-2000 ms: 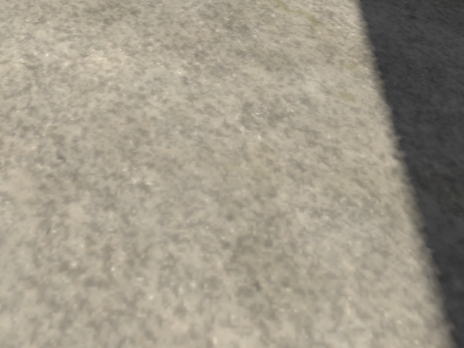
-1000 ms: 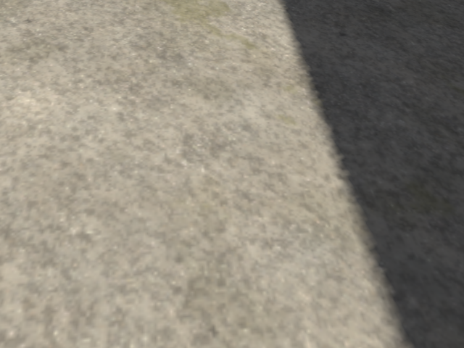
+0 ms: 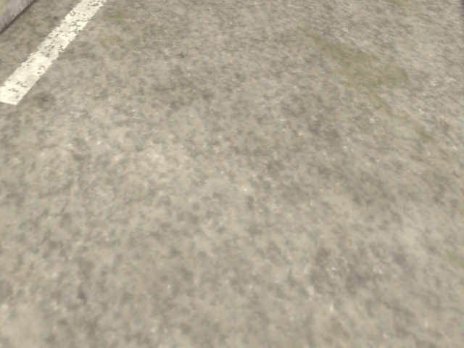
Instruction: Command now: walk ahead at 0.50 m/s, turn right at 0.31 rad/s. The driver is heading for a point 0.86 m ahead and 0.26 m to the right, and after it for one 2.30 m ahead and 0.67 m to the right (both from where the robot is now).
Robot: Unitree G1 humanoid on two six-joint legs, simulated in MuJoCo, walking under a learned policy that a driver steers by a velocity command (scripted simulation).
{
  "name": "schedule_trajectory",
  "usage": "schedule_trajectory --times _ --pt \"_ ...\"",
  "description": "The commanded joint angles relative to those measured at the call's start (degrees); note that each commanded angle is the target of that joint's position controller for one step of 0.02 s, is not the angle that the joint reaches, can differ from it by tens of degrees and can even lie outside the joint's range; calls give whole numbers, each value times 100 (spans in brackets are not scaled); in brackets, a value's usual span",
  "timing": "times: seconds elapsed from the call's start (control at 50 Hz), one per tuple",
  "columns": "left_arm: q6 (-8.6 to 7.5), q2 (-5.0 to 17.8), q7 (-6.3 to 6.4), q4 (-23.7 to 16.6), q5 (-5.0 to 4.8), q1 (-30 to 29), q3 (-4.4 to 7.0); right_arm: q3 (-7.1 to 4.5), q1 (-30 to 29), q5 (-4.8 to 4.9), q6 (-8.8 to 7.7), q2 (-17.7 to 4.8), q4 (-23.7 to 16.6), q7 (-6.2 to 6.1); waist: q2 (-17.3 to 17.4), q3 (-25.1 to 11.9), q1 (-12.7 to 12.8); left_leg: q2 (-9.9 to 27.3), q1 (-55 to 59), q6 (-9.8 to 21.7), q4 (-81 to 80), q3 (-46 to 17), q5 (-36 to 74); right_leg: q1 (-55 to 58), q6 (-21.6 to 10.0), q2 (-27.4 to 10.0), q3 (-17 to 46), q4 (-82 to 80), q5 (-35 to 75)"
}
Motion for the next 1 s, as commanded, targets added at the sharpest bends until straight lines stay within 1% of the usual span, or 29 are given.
schedule_trajectory --times 0.02,0.1,0.18,0.24,0.26,0.28,0.3,0.32,0.34,0.36,0.38,0.4,0.42,0.48,0.52,0.58,0.62,0.68,0.72,0.74,0.76,0.78,0.8,0.82,0.84,0.86,0.88,0.92,1.0 --pt "-24 217 -19 -281 38 14 56 -216 -296 -14 -157 -759 -304 -91 553 -41 125 1534 189 743 -1083 -541 1511 -251 60 -86 291 -734 996" --pt "-73 27 -164 -523 75 -697 -43 -267 -118 40 -110 -913 -131 -161 471 251 -174 1552 424 582 -1200 32 1557 -110 -32 28 -195 -1975 1736" --pt "-89 44 -314 -862 67 -1170 -61 -336 161 143 68 -1040 80 -198 464 397 -309 1812 1321 507 -783 259 2304 -427 -278 149 -503 -2507 1130" --pt "-55 282 -373 -972 49 -842 63 -399 17 179 228 -1270 49 -287 789 -70 31 1834 1666 312 279 471 4991 353 -611 632 -987 -2521 238" --pt "-34 478 -356 -887 34 -312 170 -406 -48 183 284 -1324 23 -317 857 -405 344 1769 1595 226 1072 534 5673 1042 -764 864 -1101 -2518 16" --pt "-23 774 -291 -700 22 564 340 -380 -158 211 307 -1304 -4 -341 745 -863 856 1558 1066 42 2277 665 5455 2372 -993 1074 -1056 -2910 334" --pt "52 1265 -160 -569 23 1360 513 -273 -36 99 241 -1059 -99 -355 69 -1403 1133 1272 -358 -221 4052 646 3322 4115 -1348 310 254 -3022 460" --pt "-2 1723 -142 -653 8 1159 556 -16 582 -30 52 -228 -371 -226 -1207 -1944 350 -40 -2932 -594 5985 -168 -2250 5958 -2528 -1087 3603 -3524 -420" --pt "-56 1234 -155 -746 36 1341 434 -69 -119 194 -181 -726 -426 -130 -475 -2364 881 34 -3603 -461 6410 -1273 -2284 6234 -2532 -1238 4310 -4244 -898" --pt "-108 967 -150 -724 59 1117 365 -122 -632 375 -295 -945 -597 -84 -219 -1507 903 319 -3956 -324 6157 -1269 -1722 5634 -2239 -1087 3427 -4379 -532" --pt "-127 813 -144 -774 28 742 315 -97 -717 287 -351 -895 -602 -115 276 -991 616 580 -3754 -281 5608 -1220 -1250 4751 -2027 -829 2756 -4374 32" --pt "-120 618 -130 -851 32 380 256 -139 -750 119 -345 -935 -559 -152 362 -643 392 731 -3401 -339 5124 -1167 -1031 3973 -1904 -601 2237 -4443 662" --pt "-122 514 -98 -958 116 203 209 -174 -625 69 -283 -962 -555 -148 201 -560 201 829 -3008 -398 4936 -1201 -856 3469 -1893 -465 1972 -4570 1115" --pt "-136 638 -11 -960 110 146 239 -133 -522 12 -100 -759 -567 -152 131 -387 33 845 -2700 -669 4200 -991 -611 2656 -1900 -262 1464 -4776 1858" --pt "-118 793 66 -901 83 248 283 -57 -928 -8 -59 -593 -700 -161 82 -239 136 731 -2614 -811 3350 -858 61 2287 -1748 -20 1107 -4799 1889" --pt "-41 836 128 -808 36 495 300 21 -1590 34 -100 -437 -822 -108 -132 -237 455 400 -2105 -852 1931 -769 1326 2088 -1409 300 872 -4619 1304" --pt "3 856 141 -724 20 742 306 -2 -1895 119 -141 -521 -901 -55 -198 -261 604 249 -1921 -838 1473 -821 1587 2251 -1339 189 1148 -4493 918" --pt "48 787 164 -677 6 849 297 -102 -1897 160 -208 -758 -934 8 -327 -280 521 240 -1846 -645 1052 -1070 1194 2833 -1207 -73 1746 -3994 559" --pt "71 751 164 -723 32 695 301 -191 -1438 167 -260 -881 -830 6 -474 -346 219 242 -1302 -412 864 -1015 832 2926 -1064 -102 1958 -3569 729" --pt "62 582 148 -770 59 647 244 -277 -899 119 -288 -1017 -715 -28 -418 -653 -65 330 -449 -228 742 -995 838 2776 -895 156 1800 -2972 1012" --pt "38 228 119 -858 151 689 107 -349 -75 6 -304 -1291 -651 -72 95 -1447 -403 1189 906 139 861 -1776 521 2270 -692 474 1352 -1513 453" --pt "-24 -144 119 -970 -2 1554 -10 -468 449 -74 -234 -1752 -401 -37 2037 -2140 -58 2417 2712 1114 305 -4484 -797 285 -286 1309 605 405 -1979" --pt "-40 367 130 -799 -67 1607 46 -376 481 82 -214 -1265 -403 12 1771 -1890 -176 2565 2655 1141 -90 -5362 -2207 -491 -217 936 763 1210 -2220" --pt "-25 691 126 -836 -47 1010 134 -277 232 114 -186 -917 -431 -5 1146 -1119 -329 2317 2013 920 -184 -4536 -2193 -693 -186 746 714 1448 -1697" --pt "-18 680 138 -944 30 573 130 -226 -42 64 -143 -819 -451 -10 703 -695 -274 2063 1353 786 -203 -3785 -1489 -581 -170 571 488 1372 -1331" --pt "-50 608 127 -1049 109 268 132 -190 -203 36 -119 -724 -400 -10 593 -337 -204 1850 792 789 -295 -3260 -749 -521 -176 439 451 1064 -1084" --pt "-60 514 96 -1079 99 246 133 -148 -274 3 -129 -643 -370 -22 727 -248 -59 1674 450 756 -405 -2859 -238 -274 -194 289 428 806 -913" --pt "-44 309 55 -1043 71 362 86 -129 -271 61 -156 -578 -271 -17 908 -278 71 1511 232 813 -594 -2415 286 -14 -172 195 255 316 -866" --pt "-69 39 4 -1176 153 -179 -57 -213 -160 156 -136 -921 -76 -43 732 -161 -10 1531 87 956 -899 -1829 930 3 -60 47 -40 -1039 -209"
Next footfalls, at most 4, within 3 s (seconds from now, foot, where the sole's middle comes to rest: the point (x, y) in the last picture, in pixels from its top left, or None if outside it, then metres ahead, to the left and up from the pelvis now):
0.30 right None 0.33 -0.15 -0.78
0.76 left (242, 286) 0.66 -0.04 -0.78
1.24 right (350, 261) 0.75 -0.39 -0.78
1.78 left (309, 172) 1.12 -0.32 -0.78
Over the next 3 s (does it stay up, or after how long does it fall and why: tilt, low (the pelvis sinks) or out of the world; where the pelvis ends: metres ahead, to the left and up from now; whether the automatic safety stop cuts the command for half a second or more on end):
stays up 1.34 -0.44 -0.02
